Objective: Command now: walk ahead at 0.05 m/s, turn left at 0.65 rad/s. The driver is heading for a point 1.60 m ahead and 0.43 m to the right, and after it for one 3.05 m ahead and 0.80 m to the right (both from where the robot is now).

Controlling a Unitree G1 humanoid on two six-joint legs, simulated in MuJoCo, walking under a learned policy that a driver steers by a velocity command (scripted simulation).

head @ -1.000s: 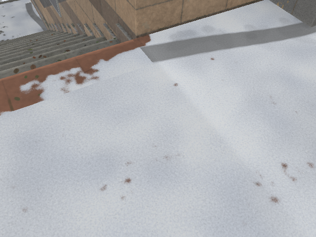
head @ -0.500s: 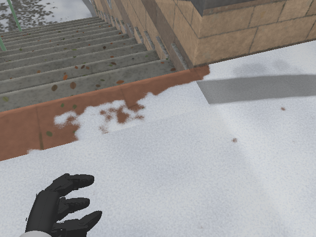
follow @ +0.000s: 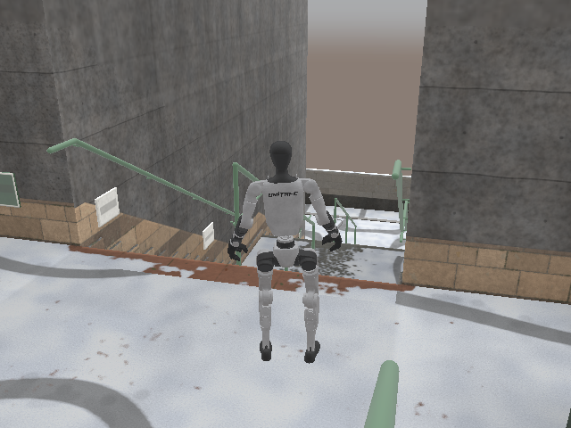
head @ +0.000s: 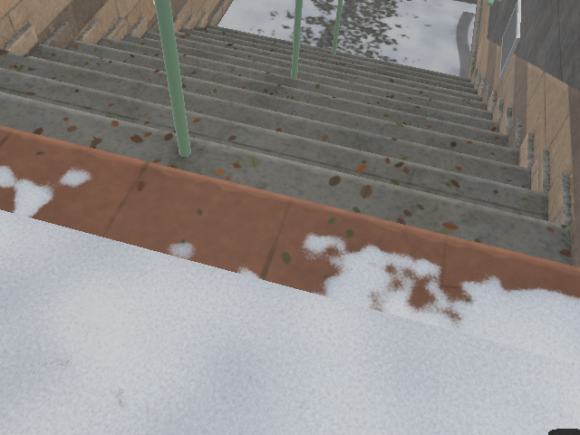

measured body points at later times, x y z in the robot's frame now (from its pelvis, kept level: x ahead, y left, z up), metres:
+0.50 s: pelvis +0.02 +0.00 +0.00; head +0.04 -0.02 +0.45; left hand +0.13 +0.27 -0.10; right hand +0.21 -0.26 -0.09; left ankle +0.00 +0.11 -0.68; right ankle +0.03 -0.13 -0.73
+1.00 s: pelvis +0.00 +0.03 +0.01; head +0.04 +0.01 +0.46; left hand +0.27 +0.20 -0.09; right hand +0.01 -0.29 -0.08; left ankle +0.03 +0.12 -0.73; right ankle -0.06 -0.12 -0.66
